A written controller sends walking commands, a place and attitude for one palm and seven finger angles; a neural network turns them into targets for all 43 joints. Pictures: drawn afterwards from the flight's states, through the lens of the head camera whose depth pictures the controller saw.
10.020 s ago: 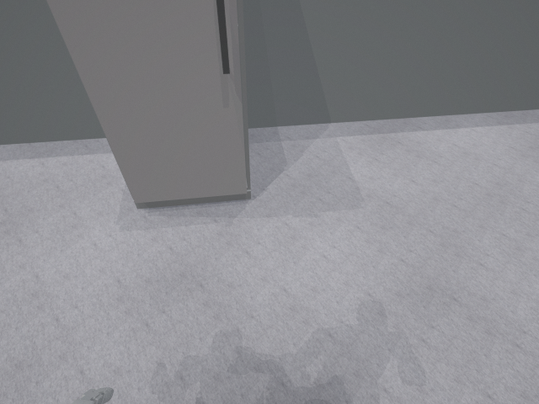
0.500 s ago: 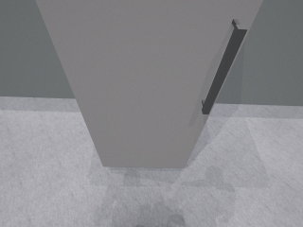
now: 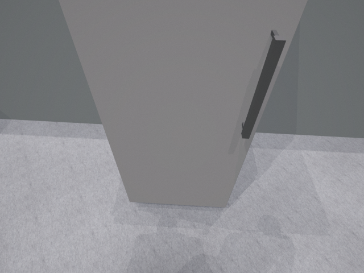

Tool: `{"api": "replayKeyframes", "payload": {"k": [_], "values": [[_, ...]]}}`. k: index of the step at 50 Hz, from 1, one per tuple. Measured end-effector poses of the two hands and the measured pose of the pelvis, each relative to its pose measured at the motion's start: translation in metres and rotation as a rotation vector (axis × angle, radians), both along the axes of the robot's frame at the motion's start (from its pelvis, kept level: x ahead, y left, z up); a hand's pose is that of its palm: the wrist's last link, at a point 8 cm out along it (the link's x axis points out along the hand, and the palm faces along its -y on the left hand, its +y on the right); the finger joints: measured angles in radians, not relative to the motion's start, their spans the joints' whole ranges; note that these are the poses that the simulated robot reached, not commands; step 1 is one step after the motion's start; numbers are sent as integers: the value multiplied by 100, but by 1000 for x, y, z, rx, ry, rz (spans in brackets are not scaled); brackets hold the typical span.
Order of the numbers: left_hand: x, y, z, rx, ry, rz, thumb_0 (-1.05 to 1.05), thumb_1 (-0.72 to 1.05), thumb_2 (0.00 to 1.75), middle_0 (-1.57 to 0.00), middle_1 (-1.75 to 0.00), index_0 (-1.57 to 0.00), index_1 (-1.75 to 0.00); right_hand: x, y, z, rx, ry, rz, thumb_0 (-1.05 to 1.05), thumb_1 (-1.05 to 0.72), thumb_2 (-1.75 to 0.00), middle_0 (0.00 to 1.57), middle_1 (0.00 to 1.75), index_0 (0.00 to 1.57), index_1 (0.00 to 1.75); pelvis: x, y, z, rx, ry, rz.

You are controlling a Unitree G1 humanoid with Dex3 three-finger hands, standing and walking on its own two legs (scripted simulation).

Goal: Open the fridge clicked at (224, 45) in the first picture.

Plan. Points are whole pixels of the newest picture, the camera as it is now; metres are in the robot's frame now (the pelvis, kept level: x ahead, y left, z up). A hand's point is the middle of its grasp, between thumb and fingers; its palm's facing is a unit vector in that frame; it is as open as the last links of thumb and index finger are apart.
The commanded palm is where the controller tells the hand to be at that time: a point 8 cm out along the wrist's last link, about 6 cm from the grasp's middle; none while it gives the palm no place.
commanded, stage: come to a stop and stand still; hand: right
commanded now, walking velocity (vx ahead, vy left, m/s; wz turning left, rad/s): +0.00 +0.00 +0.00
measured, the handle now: (257, 92) +0.55 -0.18 +0.11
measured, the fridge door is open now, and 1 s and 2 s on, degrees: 0 0 0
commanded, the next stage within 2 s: look again from close up in 0.38 s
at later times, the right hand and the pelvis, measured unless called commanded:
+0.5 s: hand out of the picture +0.00 -0.18 -0.17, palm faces +0.06 +0.97 -0.23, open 7.4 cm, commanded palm none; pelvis -0.02 +0.00 -0.01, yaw -1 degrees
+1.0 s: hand out of the picture -0.01 -0.18 -0.17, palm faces +0.06 +0.98 -0.21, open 7.4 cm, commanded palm none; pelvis -0.02 +0.01 +0.00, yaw -2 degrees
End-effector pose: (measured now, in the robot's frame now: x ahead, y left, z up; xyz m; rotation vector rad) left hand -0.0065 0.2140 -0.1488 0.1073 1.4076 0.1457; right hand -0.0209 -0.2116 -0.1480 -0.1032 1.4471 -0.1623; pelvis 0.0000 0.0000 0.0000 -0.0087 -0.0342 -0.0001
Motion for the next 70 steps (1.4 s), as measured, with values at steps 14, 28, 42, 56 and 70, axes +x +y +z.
{"api": "replayKeyframes", "payload": {"k": [14,28,42,56,70], "values": [[-3,-1,-8,-13,-86,-16,0,91,89,-19,-30,-19,-30,5,-5,-3,-32,-100,22,1,-91,-90,20,30,20,30,-12,0,-8,-1,-19,-19],[0,25,1,39,-123,-49,0,91,89,-19,-30,-20,-30,14,-22,7,-73,-180,25,0,-91,-90,20,30,20,30,-22,5,-6,-4,-19,-25],[-7,40,6,65,-68,-67,0,91,89,-19,-30,-20,-30,6,-20,6,-62,-144,21,0,-91,-90,20,30,20,30,-24,9,-3,-1,-12,-34],[4,27,4,34,-63,-70,0,91,89,-19,-30,-20,-30,9,-12,5,-48,-125,15,0,-91,-90,20,30,20,30,-17,10,-2,1,-13,-33],[5,15,3,13,-55,-58,0,91,89,-19,-30,-20,-30,7,0,2,-23,-110,3,1,-91,-90,20,30,20,30,-12,10,-1,3,-13,-29]]}}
